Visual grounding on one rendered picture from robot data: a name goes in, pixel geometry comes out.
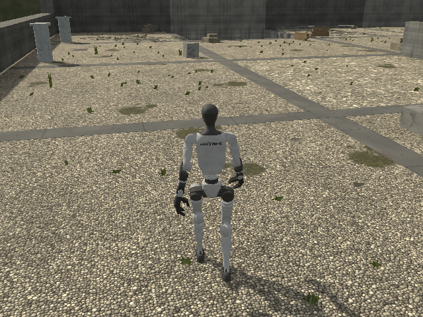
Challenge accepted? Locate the right robot forearm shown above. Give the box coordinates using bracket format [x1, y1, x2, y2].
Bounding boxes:
[233, 157, 243, 180]

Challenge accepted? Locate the right robot hand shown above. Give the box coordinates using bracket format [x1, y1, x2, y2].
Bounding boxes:
[228, 176, 244, 189]

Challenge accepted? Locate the right robot thigh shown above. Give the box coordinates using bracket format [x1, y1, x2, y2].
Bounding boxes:
[220, 185, 234, 236]

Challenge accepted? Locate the left robot forearm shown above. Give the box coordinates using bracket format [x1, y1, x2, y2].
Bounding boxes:
[175, 161, 189, 197]

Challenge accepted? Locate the robot torso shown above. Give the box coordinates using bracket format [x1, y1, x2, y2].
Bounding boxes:
[196, 131, 226, 198]

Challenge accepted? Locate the left robot hand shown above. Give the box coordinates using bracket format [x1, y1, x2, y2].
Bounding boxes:
[174, 196, 190, 216]

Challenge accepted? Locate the robot left upper arm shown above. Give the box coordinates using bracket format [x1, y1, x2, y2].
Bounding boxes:
[182, 133, 197, 171]

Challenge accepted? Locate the robot right upper arm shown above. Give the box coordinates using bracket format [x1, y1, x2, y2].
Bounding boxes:
[224, 132, 241, 167]

